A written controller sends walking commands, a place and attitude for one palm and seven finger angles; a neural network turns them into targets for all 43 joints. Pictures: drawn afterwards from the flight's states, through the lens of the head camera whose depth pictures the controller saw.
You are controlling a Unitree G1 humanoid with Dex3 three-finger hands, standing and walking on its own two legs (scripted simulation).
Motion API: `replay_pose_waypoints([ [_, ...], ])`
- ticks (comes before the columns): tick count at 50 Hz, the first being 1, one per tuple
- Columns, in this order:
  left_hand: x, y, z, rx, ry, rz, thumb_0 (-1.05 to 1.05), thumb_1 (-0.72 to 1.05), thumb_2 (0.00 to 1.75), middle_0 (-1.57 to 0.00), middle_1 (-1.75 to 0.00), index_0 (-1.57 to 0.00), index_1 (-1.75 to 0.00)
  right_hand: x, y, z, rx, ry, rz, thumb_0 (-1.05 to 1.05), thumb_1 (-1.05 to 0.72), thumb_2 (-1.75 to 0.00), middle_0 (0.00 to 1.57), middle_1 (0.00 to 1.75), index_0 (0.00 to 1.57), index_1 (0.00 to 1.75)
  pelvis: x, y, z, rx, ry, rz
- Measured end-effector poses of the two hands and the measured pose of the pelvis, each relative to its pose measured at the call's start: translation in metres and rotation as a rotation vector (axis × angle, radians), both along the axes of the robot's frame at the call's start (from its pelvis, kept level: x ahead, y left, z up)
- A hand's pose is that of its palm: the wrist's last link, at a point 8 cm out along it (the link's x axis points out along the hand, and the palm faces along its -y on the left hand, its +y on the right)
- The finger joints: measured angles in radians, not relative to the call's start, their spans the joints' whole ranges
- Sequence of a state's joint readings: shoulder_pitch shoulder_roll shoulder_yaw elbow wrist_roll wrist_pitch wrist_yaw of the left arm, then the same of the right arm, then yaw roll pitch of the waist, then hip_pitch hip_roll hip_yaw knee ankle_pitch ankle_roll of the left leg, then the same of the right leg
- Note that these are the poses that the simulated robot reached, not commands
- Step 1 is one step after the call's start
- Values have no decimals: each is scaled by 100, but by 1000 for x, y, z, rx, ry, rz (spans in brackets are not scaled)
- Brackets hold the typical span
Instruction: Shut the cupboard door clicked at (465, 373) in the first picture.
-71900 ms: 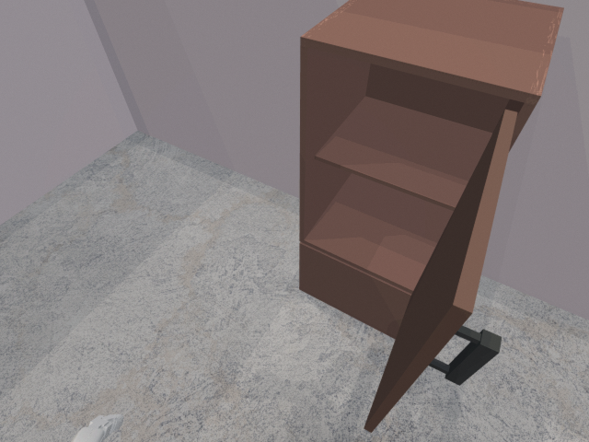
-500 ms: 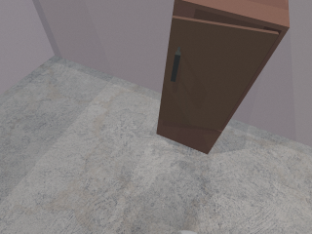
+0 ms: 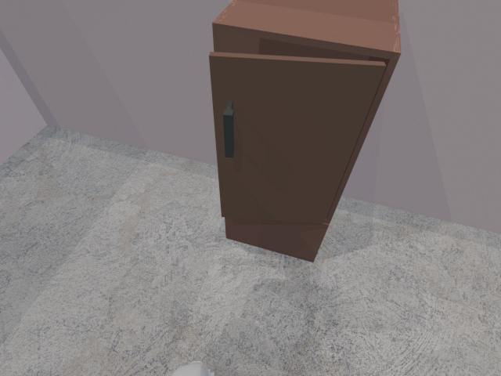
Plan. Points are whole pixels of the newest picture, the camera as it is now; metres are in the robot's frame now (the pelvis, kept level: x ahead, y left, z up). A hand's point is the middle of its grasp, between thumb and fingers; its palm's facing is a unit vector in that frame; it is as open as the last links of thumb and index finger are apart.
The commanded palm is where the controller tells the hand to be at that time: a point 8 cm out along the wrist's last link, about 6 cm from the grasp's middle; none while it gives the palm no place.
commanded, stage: take the last steps up to it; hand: left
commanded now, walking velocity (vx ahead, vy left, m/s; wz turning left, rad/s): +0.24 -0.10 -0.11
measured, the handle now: (229, 129) +0.65 +0.08 +0.00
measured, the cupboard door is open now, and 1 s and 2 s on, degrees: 13 13 13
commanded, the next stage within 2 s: come to a stop and stand still in 0.28 s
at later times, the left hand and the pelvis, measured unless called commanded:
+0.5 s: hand (202, 319) +0.25 +0.11 -0.16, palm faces -0.07 -0.97 -0.24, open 7.4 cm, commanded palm none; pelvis +0.16 -0.07 -0.01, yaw -2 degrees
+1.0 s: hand (178, 344) +0.21 +0.15 -0.18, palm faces +0.04 -0.97 -0.23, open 7.4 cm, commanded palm none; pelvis +0.17 -0.05 +0.00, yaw -1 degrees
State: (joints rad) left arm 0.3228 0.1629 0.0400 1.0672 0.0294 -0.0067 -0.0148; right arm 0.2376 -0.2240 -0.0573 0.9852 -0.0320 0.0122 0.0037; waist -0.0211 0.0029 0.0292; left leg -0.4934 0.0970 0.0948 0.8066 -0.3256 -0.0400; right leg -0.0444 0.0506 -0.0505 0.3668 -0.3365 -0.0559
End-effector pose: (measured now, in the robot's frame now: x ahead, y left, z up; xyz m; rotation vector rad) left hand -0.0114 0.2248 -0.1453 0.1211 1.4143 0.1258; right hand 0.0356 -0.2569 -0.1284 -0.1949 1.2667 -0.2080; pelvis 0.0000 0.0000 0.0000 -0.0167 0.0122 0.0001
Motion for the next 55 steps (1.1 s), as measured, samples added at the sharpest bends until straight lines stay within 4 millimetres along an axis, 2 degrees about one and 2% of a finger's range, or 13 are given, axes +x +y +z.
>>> replay_pose_waypoints([
  [4,18,2,-21,-31,50,9,1,90,90,-20,-30,-20,-30,42,8,-5,-26,-61,21,1,-91,-90,20,30,20,30,31,5,-14,-5,-6,-20],
  [6,36,4,-25,-33,60,-20,1,90,90,-20,-30,-20,-30,51,11,-6,-32,-77,11,1,-90,-90,20,30,20,30,41,4,-16,9,-13,-43],
  [11,110,2,-10,-16,-29,-71,1,91,90,-20,-30,-19,-30,43,13,-1,-4,-3,-37,0,-90,-90,20,30,20,30,68,-6,-4,11,-14,-55],
  [15,175,-10,8,8,-146,-92,1,91,90,-20,-30,-19,-30,34,7,-2,44,100,-65,1,-90,-90,20,30,20,30,92,-21,4,7,-7,-51],
  [19,228,-32,16,41,-217,-129,1,91,90,-20,-30,-19,-30,35,-10,-15,91,170,-110,1,-90,-90,20,30,20,30,120,-45,0,17,-11,-50],
  [22,253,-50,11,72,-249,-134,1,91,90,-20,-30,-19,-30,48,-31,-33,114,202,-127,1,-90,-90,20,30,20,30,142,-65,-13,32,-16,-49],
  [27,260,-80,16,65,-198,-119,0,91,90,-20,-30,-19,-30,98,-55,-29,93,173,-111,1,-91,-90,20,30,20,30,164,-78,-4,32,-18,-39],
  [29,263,-82,18,78,-190,-90,0,93,90,-20,-30,-20,-30,122,-61,-25,84,142,-92,1,-91,-90,20,30,20,30,169,-81,0,38,-15,-36],
  [36,255,-68,15,87,-149,-34,0,92,90,-21,-30,-20,-30,200,-66,-11,44,23,-8,1,-91,-90,20,30,19,30,177,-76,3,37,-13,-21],
  [41,241,-45,-2,76,-114,-2,0,91,90,-21,-30,-20,-30,236,-55,-3,6,-73,41,1,-91,-90,20,30,19,30,181,-61,-6,9,-16,-14],
  [44,232,-34,-10,73,-90,14,1,91,90,-20,-30,-20,-30,242,-44,0,-10,-88,70,0,-91,-90,20,30,19,30,180,-55,-8,17,-27,-18],
  [47,223,-29,-7,72,-62,16,1,91,90,-20,-30,-20,-30,240,-34,4,-8,-92,82,0,-91,-90,20,30,20,30,177,-52,-4,17,-27,-22],
  [55,199,-38,1,83,-49,-16,1,91,90,-20,-30,-19,-30,212,-23,-10,72,-72,39,1,-90,-90,20,30,20,30,167,-58,-4,40,-25,-39],
])
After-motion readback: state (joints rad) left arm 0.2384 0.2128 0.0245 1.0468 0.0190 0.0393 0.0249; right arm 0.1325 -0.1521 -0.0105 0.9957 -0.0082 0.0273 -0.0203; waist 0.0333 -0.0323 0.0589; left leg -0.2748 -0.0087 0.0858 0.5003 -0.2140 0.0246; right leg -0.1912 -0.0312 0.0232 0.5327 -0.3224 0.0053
